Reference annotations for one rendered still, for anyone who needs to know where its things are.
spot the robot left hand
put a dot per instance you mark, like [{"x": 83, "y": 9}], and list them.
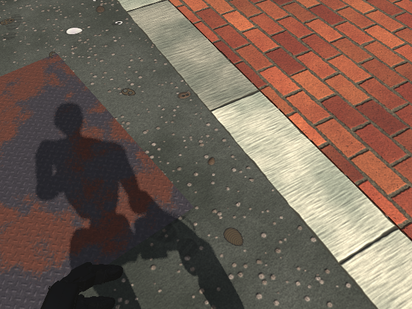
[{"x": 64, "y": 294}]

